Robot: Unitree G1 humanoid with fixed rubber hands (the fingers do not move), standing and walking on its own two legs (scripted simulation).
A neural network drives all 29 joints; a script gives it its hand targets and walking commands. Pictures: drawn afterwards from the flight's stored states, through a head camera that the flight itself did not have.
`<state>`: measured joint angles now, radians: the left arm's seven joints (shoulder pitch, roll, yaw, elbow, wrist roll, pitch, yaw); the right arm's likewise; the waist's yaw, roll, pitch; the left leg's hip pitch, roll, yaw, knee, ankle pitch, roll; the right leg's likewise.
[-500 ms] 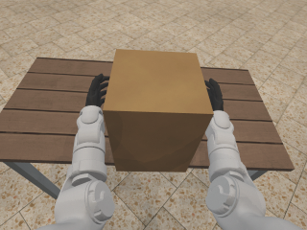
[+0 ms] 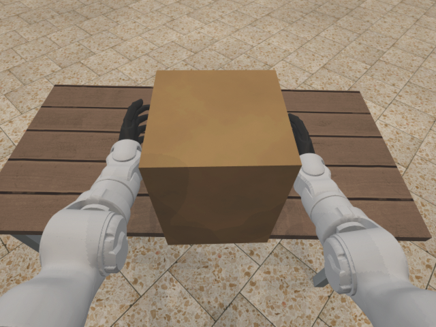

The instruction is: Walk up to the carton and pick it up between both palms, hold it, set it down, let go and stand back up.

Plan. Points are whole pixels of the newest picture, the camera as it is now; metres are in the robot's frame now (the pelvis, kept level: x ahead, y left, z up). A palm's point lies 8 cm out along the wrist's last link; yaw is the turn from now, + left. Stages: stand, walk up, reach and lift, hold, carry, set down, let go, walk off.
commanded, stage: set down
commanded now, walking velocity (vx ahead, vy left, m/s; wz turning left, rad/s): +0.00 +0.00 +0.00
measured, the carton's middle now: (217, 164) +0.43 -0.01 +0.03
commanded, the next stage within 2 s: none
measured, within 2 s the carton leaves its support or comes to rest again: neither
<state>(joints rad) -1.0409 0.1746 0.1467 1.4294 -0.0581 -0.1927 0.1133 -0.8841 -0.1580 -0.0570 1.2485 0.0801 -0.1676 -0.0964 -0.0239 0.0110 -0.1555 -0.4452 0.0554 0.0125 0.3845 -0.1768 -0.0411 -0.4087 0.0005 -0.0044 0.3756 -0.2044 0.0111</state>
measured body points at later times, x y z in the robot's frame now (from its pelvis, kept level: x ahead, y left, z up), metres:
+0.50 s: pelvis -0.02 +0.00 +0.00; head +0.02 +0.00 +0.44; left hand +0.46 +0.19 +0.15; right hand +0.44 -0.22 +0.13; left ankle -0.01 +0.14 -0.74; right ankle -0.03 -0.12 -0.74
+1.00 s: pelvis -0.03 +0.00 +0.00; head +0.00 +0.01 +0.44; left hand +0.46 +0.19 +0.22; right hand +0.45 -0.22 +0.20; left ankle -0.01 +0.14 -0.74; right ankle -0.03 -0.12 -0.74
